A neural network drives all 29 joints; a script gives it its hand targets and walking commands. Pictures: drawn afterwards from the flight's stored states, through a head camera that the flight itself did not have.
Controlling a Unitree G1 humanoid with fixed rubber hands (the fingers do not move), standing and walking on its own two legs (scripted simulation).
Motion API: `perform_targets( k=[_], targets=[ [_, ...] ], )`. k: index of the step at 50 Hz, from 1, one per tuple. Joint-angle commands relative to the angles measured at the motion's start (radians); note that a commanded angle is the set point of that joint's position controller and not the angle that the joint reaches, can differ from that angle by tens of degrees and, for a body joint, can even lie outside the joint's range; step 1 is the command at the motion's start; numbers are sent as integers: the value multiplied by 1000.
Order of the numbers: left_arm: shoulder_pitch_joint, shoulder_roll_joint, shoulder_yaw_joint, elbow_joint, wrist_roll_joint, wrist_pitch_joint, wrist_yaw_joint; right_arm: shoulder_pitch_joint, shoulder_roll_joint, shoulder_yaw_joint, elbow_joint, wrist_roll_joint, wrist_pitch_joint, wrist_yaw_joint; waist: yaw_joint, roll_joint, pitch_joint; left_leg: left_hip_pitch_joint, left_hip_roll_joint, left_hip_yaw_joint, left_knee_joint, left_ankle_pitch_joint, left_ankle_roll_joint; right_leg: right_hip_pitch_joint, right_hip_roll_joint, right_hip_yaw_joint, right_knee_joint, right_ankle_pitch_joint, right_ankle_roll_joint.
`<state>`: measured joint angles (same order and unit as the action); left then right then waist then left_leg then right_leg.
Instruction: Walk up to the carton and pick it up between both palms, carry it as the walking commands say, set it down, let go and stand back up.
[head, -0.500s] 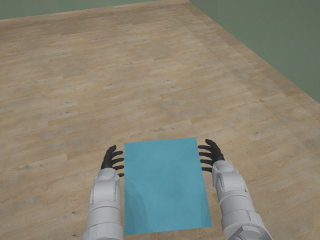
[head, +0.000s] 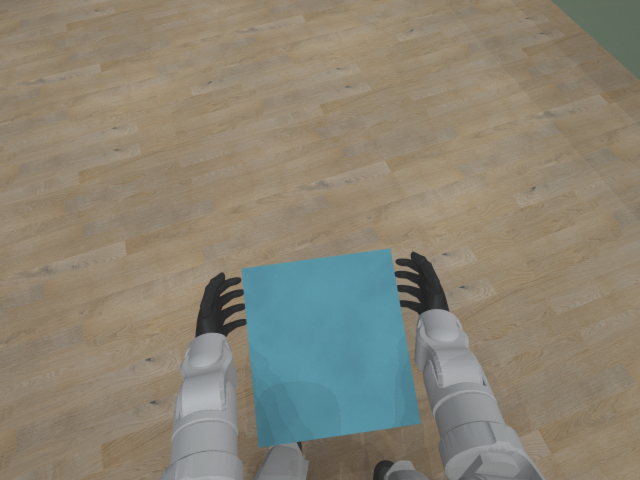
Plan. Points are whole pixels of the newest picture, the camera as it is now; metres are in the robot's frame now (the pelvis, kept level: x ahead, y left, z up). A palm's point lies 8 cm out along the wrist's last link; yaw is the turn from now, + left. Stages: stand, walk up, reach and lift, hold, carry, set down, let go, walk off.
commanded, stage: set down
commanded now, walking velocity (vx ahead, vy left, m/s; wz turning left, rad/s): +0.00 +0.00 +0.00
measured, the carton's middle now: (326, 339) +0.32 +0.06 -0.16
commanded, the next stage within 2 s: none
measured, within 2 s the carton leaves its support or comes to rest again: neither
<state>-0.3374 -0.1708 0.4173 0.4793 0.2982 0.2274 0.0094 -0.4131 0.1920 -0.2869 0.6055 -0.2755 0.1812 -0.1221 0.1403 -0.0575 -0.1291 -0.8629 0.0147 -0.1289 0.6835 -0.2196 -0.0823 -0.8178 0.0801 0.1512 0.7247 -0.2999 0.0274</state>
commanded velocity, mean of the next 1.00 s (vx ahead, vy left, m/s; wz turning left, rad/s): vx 0.00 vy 0.00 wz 0.00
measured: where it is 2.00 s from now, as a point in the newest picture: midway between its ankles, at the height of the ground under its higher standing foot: outside the picture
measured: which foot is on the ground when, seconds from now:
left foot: down 0.00-1.00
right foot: down 0.00-1.00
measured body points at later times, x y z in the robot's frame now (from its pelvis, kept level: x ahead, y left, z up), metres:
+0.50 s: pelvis -0.06 +0.03 -0.09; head +0.12 +0.07 +0.32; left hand +0.32 +0.23 -0.15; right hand +0.39 -0.06 -0.14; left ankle +0.05 +0.16 -0.70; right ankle +0.01 -0.13 -0.70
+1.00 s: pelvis -0.04 +0.01 -0.16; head +0.18 +0.02 +0.23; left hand +0.35 +0.22 -0.25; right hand +0.41 -0.06 -0.25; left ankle +0.05 +0.16 -0.70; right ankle +0.01 -0.13 -0.70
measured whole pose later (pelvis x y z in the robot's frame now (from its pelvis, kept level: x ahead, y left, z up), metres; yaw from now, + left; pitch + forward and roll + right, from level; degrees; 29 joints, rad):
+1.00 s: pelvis -0.04 +0.01 -0.16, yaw +1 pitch +44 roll +0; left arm -0.65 -0.12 0.44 0.55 0.18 0.24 0.11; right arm -0.76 0.08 -0.31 0.70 -0.19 0.22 -0.16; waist 0.11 -0.06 -0.28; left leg -1.77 -0.07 -0.16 1.43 -0.43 -0.11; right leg -1.72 0.15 0.15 1.49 -0.54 0.07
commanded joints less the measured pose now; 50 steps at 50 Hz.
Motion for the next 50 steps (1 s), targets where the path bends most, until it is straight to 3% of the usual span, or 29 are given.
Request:
perform_targets(
  k=[1,2,4,6,7,8,11,12,16,17,18,20,24,26,27,30,32,33,34,35,36,38,39,40,41,42,44,47,50],
  targets=[
    [-526,-772,-538,-15,-111,-45,-232,-424,827,512,80,46,-34,242,10,-3,-594,287,-154,146,100,370,26,123,89,-80,-17,325,-1],
    [-544,-803,-554,-6,-108,-40,-232,-444,862,504,67,57,-35,243,-18,16,-606,278,-151,143,123,343,28,96,89,-84,1,296,0],
    [-635,-805,-522,21,-104,-34,-228,-543,855,470,106,60,-32,256,12,36,-580,220,-154,158,134,209,28,23,93,-103,42,158,-6],
    [-699,-875,-547,13,-115,-27,-218,-629,857,469,101,58,-26,280,10,25,-628,222,-153,161,146,123,21,-26,113,-136,76,53,-12],
    [-721,-896,-552,27,-115,-18,-219,-687,805,441,79,46,-27,286,-25,48,-619,209,-146,152,156,82,19,-83,109,-152,96,2,-17],
    [-733,-925,-554,57,-118,-11,-216,-713,818,456,81,49,-28,299,-3,59,-659,181,-150,162,168,101,10,-81,108,-152,110,23,-25],
    [-758,-951,-585,5,-117,4,-199,-702,861,446,139,63,-6,339,-7,63,-757,207,-137,145,216,96,-1,-184,117,-162,176,7,-35],
    [-758,-996,-616,-7,-142,7,-195,-744,842,467,76,71,-8,349,-31,81,-826,256,-132,136,228,107,-6,-207,126,-181,208,10,-32],
    [-771,-980,-608,24,-120,46,-181,-791,866,445,133,83,25,383,8,77,-821,198,-136,142,266,31,-10,-306,113,-189,259,-66,-32],
    [-848,-979,-604,1,-126,53,-181,-798,856,418,151,69,35,388,-37,76,-812,170,-133,129,282,-79,-10,-348,112,-186,268,-135,-39],
    [-875,-951,-605,-9,-114,57,-180,-788,885,419,196,67,53,389,-4,53,-789,111,-131,148,286,-92,-4,-359,111,-189,263,-136,-33],
    [-849,-979,-622,-25,-125,65,-183,-817,876,414,157,74,61,393,-29,52,-840,152,-132,125,308,-101,2,-395,114,-199,309,-125,-23],
    [-844,-972,-572,75,-109,86,-188,-844,849,374,189,74,67,397,-4,65,-764,59,-143,133,341,-126,7,-491,108,-202,345,-167,-20],
    [-895,-938,-547,83,-103,81,-191,-834,809,327,230,58,76,383,-44,66,-715,-27,-141,145,367,-187,15,-533,105,-195,353,-206,-20],
    [-869,-954,-564,88,-103,80,-190,-906,803,340,165,85,63,382,-23,77,-775,8,-138,123,374,-205,11,-530,108,-205,385,-197,-13],
    [-881,-973,-567,68,-127,64,-184,-836,828,337,219,89,56,369,-44,84,-839,-33,-147,159,441,-87,5,-518,108,-186,409,-135,-26],
    [-898,-940,-575,58,-136,48,-181,-842,846,365,213,106,45,358,-19,78,-873,-66,-154,162,463,-50,11,-541,113,-193,445,-101,-9],
    [-877,-918,-560,86,-127,40,-182,-875,851,367,213,105,40,348,-15,27,-874,-116,-154,154,480,-56,16,-544,118,-201,456,-101,-1],
    [-894,-924,-566,79,-140,34,-181,-881,845,377,186,127,29,345,-1,73,-912,-100,-153,163,497,-20,15,-550,116,-192,478,-78,-3],
    [-883,-926,-562,80,-140,30,-180,-827,855,380,212,116,29,333,-16,54,-917,-140,-156,178,508,25,12,-530,118,-193,477,-52,1],
    [-866,-909,-557,63,-149,18,-176,-851,865,419,180,148,25,321,17,46,-934,-149,-154,177,517,29,15,-514,113,-186,493,-49,7],
    [-888,-885,-556,89,-162,18,-182,-849,857,435,165,147,20,296,-5,32,-962,-181,-157,196,566,60,17,-508,115,-175,486,-42,11],
    [-851,-872,-573,69,-167,13,-188,-889,870,491,105,174,14,285,27,-20,-1002,-205,-161,205,601,127,19,-469,115,-173,498,6,21],
    [-851,-846,-558,113,-166,13,-182,-903,888,491,126,175,17,277,38,-22,-994,-235,-166,212,595,79,20,-452,116,-182,511,-17,27],
    [-844,-892,-587,112,-193,9,-187,-849,877,502,124,174,14,258,3,-25,-1013,-245,-166,213,607,75,20,-433,123,-186,515,-10,26],
    [-865,-845,-584,74,-215,7,-192,-866,901,543,101,185,18,251,40,-60,-1047,-265,-169,224,638,108,22,-402,118,-171,526,16,30],
    [-872,-855,-604,85,-249,5,-195,-909,892,557,60,193,10,228,19,-80,-1065,-268,-169,208,647,109,24,-406,117,-179,546,20,36],
    [-867,-808,-569,101,-247,0,-191,-922,857,550,74,189,0,213,53,-70,-1016,-289,-167,207,667,135,19,-471,115,-189,578,30,38],
    [-853,-797,-547,122,-247,-4,-190,-896,836,540,80,176,-2,199,26,-93,-1009,-308,-167,203,689,170,17,-483,120,-194,593,65,45]
  ],
)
